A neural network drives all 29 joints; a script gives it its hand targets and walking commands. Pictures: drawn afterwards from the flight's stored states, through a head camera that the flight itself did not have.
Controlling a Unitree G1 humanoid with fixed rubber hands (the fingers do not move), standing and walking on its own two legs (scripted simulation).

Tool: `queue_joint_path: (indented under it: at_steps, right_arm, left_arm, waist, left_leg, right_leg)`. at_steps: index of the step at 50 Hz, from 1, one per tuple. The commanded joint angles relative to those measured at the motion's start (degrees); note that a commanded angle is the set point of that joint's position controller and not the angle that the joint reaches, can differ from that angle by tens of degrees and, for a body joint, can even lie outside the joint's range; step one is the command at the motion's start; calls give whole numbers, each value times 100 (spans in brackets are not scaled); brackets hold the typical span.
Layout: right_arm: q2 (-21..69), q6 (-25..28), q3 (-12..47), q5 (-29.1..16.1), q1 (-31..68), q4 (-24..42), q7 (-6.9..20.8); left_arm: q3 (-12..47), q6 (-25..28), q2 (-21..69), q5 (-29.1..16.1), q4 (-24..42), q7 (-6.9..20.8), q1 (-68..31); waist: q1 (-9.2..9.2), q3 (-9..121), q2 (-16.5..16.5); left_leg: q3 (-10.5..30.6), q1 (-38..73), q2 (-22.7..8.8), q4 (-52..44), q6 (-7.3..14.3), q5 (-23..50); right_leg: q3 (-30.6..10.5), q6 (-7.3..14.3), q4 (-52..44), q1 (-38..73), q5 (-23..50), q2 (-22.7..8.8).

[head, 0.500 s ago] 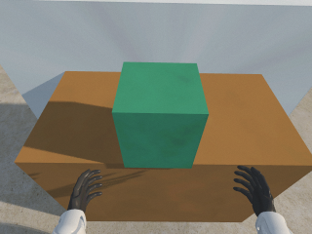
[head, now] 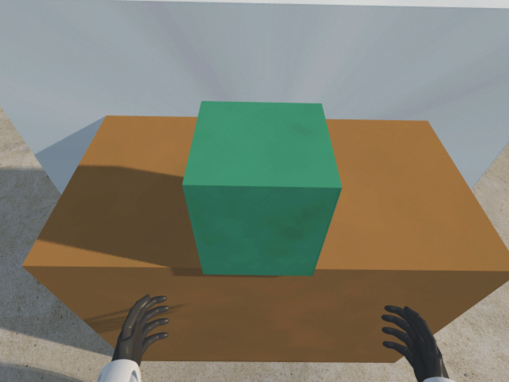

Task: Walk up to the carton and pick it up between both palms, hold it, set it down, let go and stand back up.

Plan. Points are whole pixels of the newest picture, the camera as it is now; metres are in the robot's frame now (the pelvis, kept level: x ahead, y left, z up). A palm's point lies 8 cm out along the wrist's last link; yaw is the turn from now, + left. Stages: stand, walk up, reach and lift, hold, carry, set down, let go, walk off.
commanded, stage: set down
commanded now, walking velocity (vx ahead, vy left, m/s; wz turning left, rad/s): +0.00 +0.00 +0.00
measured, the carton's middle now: (259, 192) +0.43 +0.03 +0.05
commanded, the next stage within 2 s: let go in 0.66 s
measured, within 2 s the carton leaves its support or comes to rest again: neither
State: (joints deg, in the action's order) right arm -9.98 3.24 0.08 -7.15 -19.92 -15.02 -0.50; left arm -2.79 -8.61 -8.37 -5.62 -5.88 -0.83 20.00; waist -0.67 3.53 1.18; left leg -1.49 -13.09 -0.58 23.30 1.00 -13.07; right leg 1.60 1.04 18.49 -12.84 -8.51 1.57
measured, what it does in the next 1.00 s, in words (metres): stands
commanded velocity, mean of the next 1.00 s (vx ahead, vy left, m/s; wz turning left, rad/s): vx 0.00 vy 0.00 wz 0.00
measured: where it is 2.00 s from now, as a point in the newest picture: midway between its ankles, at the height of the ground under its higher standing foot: outside the picture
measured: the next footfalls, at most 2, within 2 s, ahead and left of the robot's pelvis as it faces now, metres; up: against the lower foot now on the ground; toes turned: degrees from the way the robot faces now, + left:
none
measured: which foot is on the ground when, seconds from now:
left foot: down 0.00-1.00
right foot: down 0.00-1.00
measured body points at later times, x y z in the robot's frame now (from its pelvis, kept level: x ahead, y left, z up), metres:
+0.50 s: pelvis +0.02 +0.00 +0.00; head +0.03 +0.02 +0.45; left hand +0.19 +0.22 -0.08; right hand +0.16 -0.22 -0.07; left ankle -0.01 +0.10 -0.75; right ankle +0.01 -0.11 -0.75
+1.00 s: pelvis +0.03 +0.00 +0.00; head +0.05 +0.02 +0.45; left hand +0.20 +0.22 -0.08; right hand +0.17 -0.22 -0.09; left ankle -0.01 +0.10 -0.75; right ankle +0.01 -0.11 -0.75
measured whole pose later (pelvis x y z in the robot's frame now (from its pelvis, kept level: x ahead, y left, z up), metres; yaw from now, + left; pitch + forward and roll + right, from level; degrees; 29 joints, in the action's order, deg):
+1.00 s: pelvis +0.03 +0.00 +0.00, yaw +0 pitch +5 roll -1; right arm -10.0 16.6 0.1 -2.3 -14.0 -42.9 1.5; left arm -2.1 -7.7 -8.4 -1.6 -20.6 -1.2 15.5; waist -0.7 3.2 1.2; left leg -1.5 -13.1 -0.6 23.3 1.0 -15.1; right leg 1.6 0.8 18.5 -12.8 -10.5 1.6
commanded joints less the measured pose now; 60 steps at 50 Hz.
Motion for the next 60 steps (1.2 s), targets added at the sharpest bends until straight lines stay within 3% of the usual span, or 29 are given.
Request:
queue_joint_path:
  at_steps: [1, 5, 6, 7, 8, 9, 10, 14, 16, 18, 19, 21, 27, 31, 32, 33, 37, 38, 39, 41, 43, 47, 51, 53, 56, 57, 58, 59, 60]
  right_arm:
    - [-477, 412, -122, 153, 577, 270, 132]
    - [-605, 546, -219, 211, 635, 163, 213]
    - [-610, 505, -230, 324, 671, -316, 206]
    - [-561, 594, -173, 307, 742, 37, 205]
    - [-607, 543, -211, 410, 824, -484, 197]
    - [-573, 633, -175, 246, 854, -49, 218]
    - [-592, 698, -289, 351, 926, -158, 187]
    - [-572, 909, -267, 304, 823, -433, 249]
    - [-661, 970, -324, 334, 825, -583, 246]
    - [-732, 925, -372, 410, 872, -1193, 271]
    - [-765, 1012, -333, 369, 843, -920, 263]
    - [-722, 981, -385, 570, 899, -1367, 211]
    - [-661, 1330, -295, 508, 959, -1251, 215]
    - [-782, 1484, -393, 533, 959, -1715, 203]
    - [-825, 1466, -369, 570, 1006, -1919, 217]
    - [-751, 1498, -385, 514, 924, -1816, 214]
    - [-879, 1595, -430, 543, 1122, -2057, 198]
    - [-853, 1582, -440, 605, 1248, -2359, 234]
    - [-870, 1643, -507, 588, 1336, -2196, 234]
    - [-840, 1592, -469, 565, 1317, -2454, 250]
    - [-812, 1600, -532, 583, 1320, -2412, 246]
    - [-906, 1695, -521, 571, 1452, -2353, 239]
    - [-907, 1595, -500, 595, 1446, -2423, 240]
    - [-948, 1574, -525, 574, 1388, -2512, 246]
    - [-969, 1549, -538, 592, 1429, -2432, 262]
    - [-1912, 845, -547, 1058, 306, -2837, 23]
    - [-2029, 628, -620, 1077, 402, -2769, -79]
    - [-1888, 479, -595, 1101, 580, -2741, -75]
    - [-1844, 359, -553, 1003, 536, -2691, -159]
  left_arm:
    - [201, 302, -904, 355, -141, -101, -709]
    - [184, 250, -794, 450, -245, -153, -627]
    - [157, 174, -798, 567, -743, -113, -697]
    - [181, 214, -860, 449, -533, -131, -762]
    - [135, 130, -765, 598, -980, -85, -734]
    - [124, 239, -825, 475, -396, -151, -838]
    - [117, 220, -893, 506, -601, -122, -839]
    - [201, 359, -875, 504, -551, -195, -845]
    - [194, 348, -813, 532, -701, -168, -723]
    - [164, 276, -745, 664, -1126, -118, -797]
    - [156, 292, -704, 663, -918, -151, -773]
    - [91, 203, -843, 701, -1534, -30, -784]
    - [21, 381, -879, 677, -1155, -65, -775]
    - [16, 436, -930, 764, -1194, -66, -739]
    - [11, 396, -823, 812, -1539, -34, -670]
    - [71, 447, -825, 759, -1297, -41, -728]
    - [94, 409, -835, 772, -1593, 7, -798]
    - [118, 374, -769, 855, -1612, -43, -865]
    - [28, 380, -870, 828, -1435, -48, -880]
    - [121, 334, -826, 786, -1534, -47, -887]
    - [141, 389, -768, 749, -1556, -18, -981]
    - [129, 387, -884, 732, -1535, -15, -873]
    - [151, 342, -792, 690, -1542, -7, -1050]
    - [176, 330, -803, 737, -1482, -21, -937]
    - [165, 337, -772, 700, -1514, -13, -1068]
    - [-282, 744, -1822, 864, -1909, -62, -661]
    - [-395, 842, -1838, 856, -1962, -39, -659]
    - [-422, 876, -1890, 873, -2042, -38, -578]
    - [-405, 946, -1792, 879, -2050, -7, -752]
  waist:
    - [329, -335, -445]
    - [366, -347, -436]
    - [396, -529, -419]
    - [429, -329, -265]
    - [393, -556, -413]
    - [493, -364, -449]
    - [405, -330, -314]
    - [366, -217, -483]
    - [298, -186, -296]
    - [178, -339, -481]
    - [268, -192, -583]
    - [222, -461, -190]
    - [231, 4, -344]
    - [141, 42, -397]
    - [156, -27, -274]
    - [98, 104, -440]
    - [154, 34, -244]
    - [122, -58, -462]
    - [199, 31, -485]
    - [123, -104, -524]
    - [119, 14, -293]
    - [148, 135, -275]
    - [77, 13, -284]
    - [111, 3, -487]
    - [101, 78, -320]
    - [121, 1176, -110]
    - [41, 1065, -194]
    - [127, 949, -379]
    - [6, 1087, -406]
  left_leg:
    - [-100, 520, 3, -632, -212, 551]
    - [-73, 629, -26, -658, -251, 623]
    - [-147, 669, 16, -637, -255, 518]
    - [-177, 759, 42, -566, -224, 747]
    - [-178, 712, 26, -625, -257, 527]
    - [-175, 686, 19, -608, -241, 515]
    - [-150, 684, 5, -553, -227, 625]
    - [-132, 790, -26, -481, -280, 941]
    - [-125, 931, -5, -444, -264, 1129]
    - [-134, 966, -47, -456, -325, 1064]
    - [-166, 1022, -21, -425, -337, 1027]
    - [-240, 1106, 40, -400, -247, 1011]
    - [-256, 1363, 67, -186, -369, 1795]
    - [-231, 1392, 90, -91, -375, 1940]
    - [-198, 1426, 42, -129, -364, 1996]
    - [-211, 1518, 21, -100, -395, 2098]
    - [-268, 1584, 77, -37, -377, 1990]
    - [-239, 1497, 55, -38, -431, 2031]
    - [-227, 1508, 73, -32, -405, 1986]
    - [-207, 1463, 54, -36, -451, 2075]
    - [-202, 1467, 39, -41, -357, 1884]
    - [-221, 1482, 66, 2, -320, 1874]
    - [-223, 1454, 99, -49, -296, 1734]
    - [-196, 1549, 59, -78, -330, 1792]
    - [-193, 1533, 74, -34, -288, 1772]
    - [361, 871, -698, 441, -131, 3286]
    - [293, 718, -665, 360, -88, 3371]
    - [320, 777, -626, 411, 1, 3542]
    - [262, 796, -669, 308, -42, 3357]
  right_leg:
    - [-126, 177, -232, 545, -238, -16]
    - [-69, 203, -202, 542, -170, 51]
    - [-54, 189, -252, 413, -350, 47]
    - [-69, 152, -220, 435, -129, 36]
    - [-63, 169, -249, 423, -373, 1]
    - [-35, 173, -166, 432, -327, 50]
    - [0, 150, -124, 495, -164, 44]
    - [-15, 169, -77, 512, 104, 70]
    - [13, 145, -82, 484, 296, 69]
    - [20, 178, -99, 380, 169, 59]
    - [2, 181, -101, 467, 177, 50]
    - [-12, 89, -176, 317, 225, -40]
    - [15, 51, -42, 433, 903, 35]
    - [0, 39, -11, 541, 1190, 15]
    - [11, 42, -22, 493, 1154, 31]
    - [26, 49, -11, 502, 1118, 50]
    - [62, -6, -31, 342, 1098, 43]
    - [62, 43, -32, 306, 1021, 43]
    - [69, 37, 14, 327, 1060, 25]
    - [81, 66, -47, 335, 942, 66]
    - [101, 59, 11, 269, 908, 38]
    - [87, 41, 53, 392, 1052, 44]
    - [61, 68, 15, 406, 963, -5]
    - [35, 66, -21, 469, 887, 17]
    - [88, 67, 58, 396, 984, 19]
    - [-365, 211, 932, 970, 2152, -742]
    - [-395, 149, 921, 976, 2353, -717]
    - [-372, 154, 973, 989, 2515, -727]
    - [-392, 151, 980, 1007, 2304, -729]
